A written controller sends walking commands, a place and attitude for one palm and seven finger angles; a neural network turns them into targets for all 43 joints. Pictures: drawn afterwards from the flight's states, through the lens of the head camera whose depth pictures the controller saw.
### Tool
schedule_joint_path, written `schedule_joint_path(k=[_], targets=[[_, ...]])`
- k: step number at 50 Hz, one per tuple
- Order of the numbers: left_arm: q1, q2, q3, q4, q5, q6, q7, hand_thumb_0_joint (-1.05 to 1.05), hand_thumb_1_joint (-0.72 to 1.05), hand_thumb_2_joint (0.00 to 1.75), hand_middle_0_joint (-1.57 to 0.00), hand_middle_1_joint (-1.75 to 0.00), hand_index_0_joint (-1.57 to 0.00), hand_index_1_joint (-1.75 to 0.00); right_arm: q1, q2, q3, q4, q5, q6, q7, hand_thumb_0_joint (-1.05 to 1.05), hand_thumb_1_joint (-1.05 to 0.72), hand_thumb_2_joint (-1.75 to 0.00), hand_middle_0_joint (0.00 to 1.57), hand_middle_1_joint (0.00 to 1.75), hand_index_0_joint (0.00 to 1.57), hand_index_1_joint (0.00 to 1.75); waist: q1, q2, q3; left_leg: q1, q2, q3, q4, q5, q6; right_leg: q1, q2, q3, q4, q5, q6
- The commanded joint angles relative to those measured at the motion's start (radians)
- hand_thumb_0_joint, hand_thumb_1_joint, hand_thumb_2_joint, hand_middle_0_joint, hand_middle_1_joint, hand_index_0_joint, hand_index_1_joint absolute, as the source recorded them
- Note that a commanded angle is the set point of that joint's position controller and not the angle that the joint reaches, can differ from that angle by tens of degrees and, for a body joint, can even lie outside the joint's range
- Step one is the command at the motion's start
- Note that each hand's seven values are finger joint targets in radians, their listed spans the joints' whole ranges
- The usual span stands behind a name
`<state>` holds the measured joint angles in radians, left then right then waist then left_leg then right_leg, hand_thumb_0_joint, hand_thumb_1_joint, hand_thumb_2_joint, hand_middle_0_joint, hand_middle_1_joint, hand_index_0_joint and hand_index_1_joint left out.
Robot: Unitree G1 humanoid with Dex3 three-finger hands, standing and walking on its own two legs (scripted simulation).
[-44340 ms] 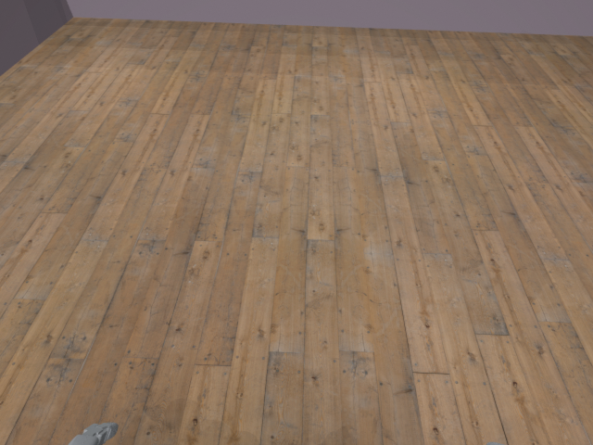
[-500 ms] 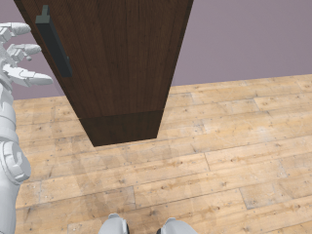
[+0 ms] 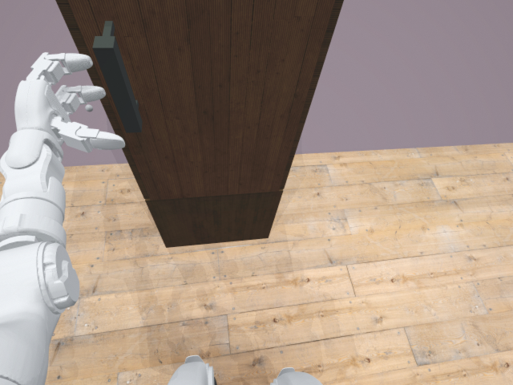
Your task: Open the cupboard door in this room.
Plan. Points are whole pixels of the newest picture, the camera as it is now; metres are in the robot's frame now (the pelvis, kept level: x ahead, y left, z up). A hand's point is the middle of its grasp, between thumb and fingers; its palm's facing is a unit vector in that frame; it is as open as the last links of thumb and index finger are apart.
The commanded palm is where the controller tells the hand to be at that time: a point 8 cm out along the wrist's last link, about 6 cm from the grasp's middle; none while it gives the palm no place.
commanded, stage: slide the fingers in behind the handle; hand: left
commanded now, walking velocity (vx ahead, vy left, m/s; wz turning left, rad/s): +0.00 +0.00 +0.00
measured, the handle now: (122, 81) +0.56 +0.19 +0.11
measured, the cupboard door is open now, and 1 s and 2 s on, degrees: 0 0 1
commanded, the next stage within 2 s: close the thumb around the handle in 0.92 s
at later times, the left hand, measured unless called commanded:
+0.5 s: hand (126, 102) +0.51 +0.17 +0.12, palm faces +0.08 -1.00 +0.01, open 14.0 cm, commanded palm +0.48 +0.21 +0.11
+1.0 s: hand (130, 102) +0.51 +0.17 +0.11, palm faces +0.10 -1.00 +0.00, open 13.9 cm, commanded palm +0.48 +0.21 +0.11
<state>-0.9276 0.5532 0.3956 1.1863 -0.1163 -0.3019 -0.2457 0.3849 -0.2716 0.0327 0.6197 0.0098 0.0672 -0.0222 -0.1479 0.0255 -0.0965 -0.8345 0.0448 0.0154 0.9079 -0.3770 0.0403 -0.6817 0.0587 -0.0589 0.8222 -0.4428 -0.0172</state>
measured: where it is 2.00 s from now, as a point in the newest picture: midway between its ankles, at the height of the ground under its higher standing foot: outside the picture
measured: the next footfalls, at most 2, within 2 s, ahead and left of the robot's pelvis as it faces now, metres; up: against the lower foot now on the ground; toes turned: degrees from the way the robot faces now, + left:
none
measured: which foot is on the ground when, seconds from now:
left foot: down 0.00-1.00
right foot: down 0.00-1.00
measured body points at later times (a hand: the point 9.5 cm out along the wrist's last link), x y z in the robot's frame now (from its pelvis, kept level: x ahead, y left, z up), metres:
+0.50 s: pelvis -0.01 +0.00 +0.00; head +0.09 +0.01 +0.44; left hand +0.50 +0.23 +0.12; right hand -0.03 -0.27 -0.11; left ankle +0.03 +0.09 -0.69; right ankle -0.03 -0.12 -0.69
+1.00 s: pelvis +0.00 -0.02 +0.00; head +0.10 -0.01 +0.44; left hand +0.50 +0.22 +0.12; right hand -0.01 -0.29 -0.11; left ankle +0.03 +0.09 -0.69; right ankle -0.03 -0.12 -0.69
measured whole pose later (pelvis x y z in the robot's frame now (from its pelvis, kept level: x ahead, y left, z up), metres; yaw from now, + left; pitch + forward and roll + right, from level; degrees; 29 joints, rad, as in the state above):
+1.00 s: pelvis +0.00 -0.02 +0.00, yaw +0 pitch +17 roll -3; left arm -0.96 0.49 0.38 1.20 -0.09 -0.32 -0.14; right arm 0.43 -0.28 0.02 0.64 0.00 0.05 -0.01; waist -0.17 0.04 -0.09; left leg -0.83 0.05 0.01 0.88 -0.36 0.02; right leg -0.69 0.07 -0.06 0.83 -0.44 -0.04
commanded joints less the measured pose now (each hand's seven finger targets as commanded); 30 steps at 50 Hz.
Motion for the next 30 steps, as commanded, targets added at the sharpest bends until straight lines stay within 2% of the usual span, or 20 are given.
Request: schedule_joint_path(k=[1, 2, 3, 5, 7, 8, 10, 11, 13, 14, 15, 19, 20, 22, 24, 25, 26, 28, 29, 30], targets=[[-0.491, 0.195, -0.002, -0.206, -0.014, -0.069, 0.007, 0.0, -0.5, 0.3, -0.3, -1.2, -0.3, -1.2, 0.175, -0.184, -0.073, -0.027, -0.003, -0.018, -0.009, 0.0, -0.9, -0.9, 0.2, 0.3, 0.2, 0.3, -0.034, 0.127, -0.432, 0.532, -0.006, -0.099, -0.064, 0.384, -0.004, -0.065, 0.018, 0.021, -0.089, 0.325, -0.002], [-0.504, 0.18, -0.023, -0.198, -0.012, -0.062, 0.01, 0.0, -0.5, 0.3, -0.3, -1.2, -0.3, -1.2, 0.17, -0.183, -0.071, -0.026, -0.002, -0.018, -0.009, 0.0, -0.9, -0.9, 0.2, 0.3, 0.2, 0.3, -0.044, 0.136, -0.408, 0.518, -0.007, -0.095, -0.064, 0.372, -0.003, -0.073, 0.016, 0.024, -0.092, 0.321, -0.001], [-0.514, 0.196, -0.002, -0.198, -0.01, -0.061, 0.019, 0.0, -0.5, 0.3, -0.3, -1.2, -0.3, -1.2, 0.181, -0.183, -0.07, -0.022, -0.007, -0.02, -0.009, 0.0, -0.9, -0.9, 0.2, 0.3, 0.2, 0.3, -0.039, 0.125, -0.416, 0.513, -0.008, -0.098, -0.061, 0.385, -0.001, -0.061, 0.016, 0.022, -0.086, 0.33, -0.003], [-0.521, 0.183, -0.017, -0.203, -0.001, -0.057, 0.032, 0.0, -0.5, 0.3, -0.3, -1.2, -0.3, -1.2, 0.178, -0.181, -0.07, -0.027, -0.006, -0.022, -0.005, 0.0, -0.9, -0.9, 0.2, 0.3, 0.2, 0.3, -0.037, 0.135, -0.424, 0.518, -0.007, -0.101, -0.067, 0.378, -0.005, -0.068, 0.016, 0.019, -0.085, 0.318, -0.002], [-0.52, 0.208, 0.01, -0.232, 0.005, -0.068, 0.049, 0.0, -0.5, 0.3, -0.3, -1.2, -0.3, -1.2, 0.182, -0.182, -0.073, -0.029, -0.01, -0.026, -0.002, 0.0, -0.9, -0.9, 0.2, 0.3, 0.2, 0.3, -0.021, 0.158, -0.463, 0.538, -0.007, -0.101, -0.064, 0.393, -0.008, -0.057, 0.017, 0.02, -0.08, 0.321, -0.005], [-0.51, 0.218, 0.025, -0.235, 0.007, -0.074, 0.058, 0.0, -0.5, 0.3, -0.3, -1.2, -0.3, -1.2, 0.187, -0.183, -0.072, -0.03, -0.013, -0.025, -0.001, 0.0, -0.9, -0.9, 0.2, 0.3, 0.2, 0.3, -0.02, 0.14, -0.47, 0.535, -0.008, -0.103, -0.06, 0.409, -0.005, -0.049, 0.019, 0.02, -0.077, 0.331, -0.006], [-0.52, 0.173, -0.008, -0.239, 0.011, -0.078, 0.067, 0.0, -0.5, 0.3, -0.3, -1.2, -0.3, -1.2, 0.181, -0.175, -0.072, -0.03, -0.012, -0.026, 0.005, 0.0, -0.9, -0.9, 0.2, 0.3, 0.2, 0.3, -0.024, 0.147, -0.458, 0.534, -0.006, -0.1, -0.064, 0.395, -0.008, -0.057, 0.02, 0.018, -0.079, 0.323, -0.003], [-0.499, 0.169, -0.004, -0.217, 0.01, -0.073, 0.072, 0.0, -0.5, 0.3, -0.3, -1.2, -0.3, -1.2, 0.183, -0.177, -0.074, -0.031, -0.011, -0.026, 0.005, 0.0, -0.9, -0.9, 0.2, 0.3, 0.2, 0.3, -0.026, 0.12, -0.44, 0.51, -0.008, -0.093, -0.066, 0.372, -0.005, -0.05, 0.021, 0.02, -0.084, 0.318, -0.001], [-0.487, 0.225, 0.039, -0.194, 0.016, -0.07, 0.083, 0.0, -0.5, 0.3, -0.3, -1.2, -0.3, -1.2, 0.192, -0.185, -0.071, -0.03, -0.012, -0.024, 0.003, 0.0, -0.9, -0.9, 0.2, 0.3, 0.2, 0.3, -0.021, 0.084, -0.426, 0.47, -0.011, -0.089, -0.07, 0.358, 0.0, -0.017, 0.021, 0.023, -0.084, 0.327, -0.002], [-0.504, 0.21, 0.019, -0.228, 0.022, -0.075, 0.085, 0.0, -0.5, 0.3, -0.3, -1.2, -0.3, -1.2, 0.187, -0.18, -0.071, -0.038, -0.011, -0.023, 0.005, 0.0, -0.9, -0.9, 0.2, 0.3, 0.2, 0.3, -0.017, 0.11, -0.448, 0.481, -0.013, -0.085, -0.072, 0.368, -0.001, -0.014, 0.019, 0.027, -0.081, 0.338, 0.0], [-0.487, 0.167, -0.006, -0.225, 0.023, -0.073, 0.087, 0.0, -0.5, 0.3, -0.3, -1.2, -0.3, -1.2, 0.184, -0.172, -0.072, -0.042, -0.012, -0.025, 0.008, 0.0, -0.9, -0.9, 0.2, 0.3, 0.2, 0.3, -0.015, 0.137, -0.444, 0.492, -0.015, -0.082, -0.071, 0.372, -0.003, -0.023, 0.02, 0.024, -0.082, 0.337, -0.002], [-0.49, 0.162, 0.003, -0.244, 0.018, -0.084, 0.104, 0.0, -0.5, 0.3, -0.3, -1.2, -0.3, -1.2, 0.191, -0.175, -0.077, -0.038, -0.013, -0.025, 0.011, 0.0, -0.9, -0.9, 0.2, 0.3, 0.2, 0.3, -0.018, 0.11, -0.451, 0.505, -0.01, -0.085, -0.077, 0.366, -0.004, -0.024, 0.022, 0.023, -0.086, 0.33, -0.001], [-0.487, 0.126, -0.022, -0.222, 0.017, -0.078, 0.106, 0.0, -0.5, 0.3, -0.3, -1.2, -0.3, -1.2, 0.188, -0.17, -0.076, -0.034, -0.012, -0.026, 0.012, 0.0, -0.9, -0.9, 0.2, 0.3, 0.2, 0.3, -0.026, 0.099, -0.42, 0.488, -0.012, -0.081, -0.077, 0.343, -0.003, -0.032, 0.022, 0.025, -0.093, 0.319, 0.0], [-0.493, 0.147, -0.004, -0.214, 0.02, -0.074, 0.115, 0.0, -0.5, 0.3, -0.3, -1.2, -0.3, -1.2, 0.198, -0.173, -0.078, -0.028, -0.013, -0.028, 0.013, 0.0, -0.9, -0.9, 0.2, 0.3, 0.2, 0.3, -0.023, 0.085, -0.41, 0.467, -0.013, -0.079, -0.082, 0.327, -0.002, -0.019, 0.022, 0.025, -0.093, 0.315, 0.0], [-0.502, 0.137, -0.014, -0.218, 0.027, -0.079, 0.125, 0.0, -0.5, 0.3, -0.3, -1.2, -0.3, -1.2, 0.195, -0.172, -0.076, -0.029, -0.014, -0.03, 0.013, 0.0, -0.9, -0.9, 0.2, 0.3, 0.2, 0.3, -0.025, 0.089, -0.411, 0.474, -0.014, -0.081, -0.084, 0.324, -0.001, -0.029, 0.019, 0.027, -0.094, 0.31, 0.0], [-0.509, 0.112, -0.033, -0.211, 0.029, -0.077, 0.13, 0.0, -0.5, 0.3, -0.3, -1.2, -0.3, -1.2, 0.194, -0.169, -0.076, -0.027, -0.014, -0.031, 0.014, 0.0, -0.9, -0.9, 0.2, 0.3, 0.2, 0.3, -0.031, 0.101, -0.396, 0.472, -0.014, -0.081, -0.084, 0.312, -0.002, -0.044, 0.019, 0.026, -0.095, 0.295, 0.0], [-0.531, 0.093, -0.046, -0.213, 0.028, -0.079, 0.135, 0.0, -0.5, 0.3, -0.3, -1.2, -0.3, -1.2, 0.196, -0.168, -0.077, -0.022, -0.016, -0.034, 0.015, 0.0, -0.9, -0.9, 0.2, 0.3, 0.2, 0.3, -0.042, 0.084, -0.388, 0.469, -0.013, -0.082, -0.085, 0.294, -0.002, -0.052, 0.019, 0.024, -0.099, 0.281, 0.002], [-0.521, 0.165, 0.01, -0.168, 0.034, -0.08, 0.15, 0.0, -0.5, 0.3, -0.3, -1.2, -0.3, -1.2, 0.207, -0.178, -0.074, -0.015, -0.018, -0.035, 0.012, 0.0, -0.9, -0.9, 0.2, 0.3, 0.2, 0.3, -0.036, 0.05, -0.372, 0.427, -0.018, -0.078, -0.082, 0.28, 0.004, -0.027, 0.017, 0.033, -0.101, 0.285, 0.002], [-0.552, 0.161, -0.006, -0.187, 0.039, -0.083, 0.151, 0.0, -0.5, 0.3, -0.3, -1.2, -0.3, -1.2, 0.198, -0.176, -0.073, -0.019, -0.017, -0.037, 0.012, 0.0, -0.9, -0.9, 0.2, 0.3, 0.2, 0.3, -0.041, 0.078, -0.386, 0.426, -0.019, -0.074, -0.083, 0.27, 0.004, -0.029, 0.013, 0.039, -0.099, 0.284, 0.005], [-0.547, 0.169, 0.003, -0.19, 0.044, -0.088, 0.155, 0.0, -0.5, 0.3, -0.3, -1.2, -0.3, -1.2, 0.199, -0.174, -0.074, -0.021, -0.018, -0.04, 0.012, 0.0, -0.9, -0.9, 0.2, 0.3, 0.2, 0.3, -0.033, 0.084, -0.4, 0.432, -0.02, -0.075, -0.08, 0.276, 0.003, -0.024, 0.013, 0.039, -0.096, 0.286, 0.003]])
